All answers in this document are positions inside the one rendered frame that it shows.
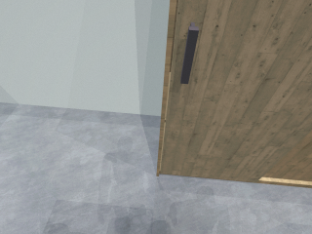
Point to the wardrobe door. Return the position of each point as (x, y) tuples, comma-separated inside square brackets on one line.
[(248, 101), (296, 164)]

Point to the handle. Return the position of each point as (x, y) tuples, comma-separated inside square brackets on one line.
[(190, 47)]

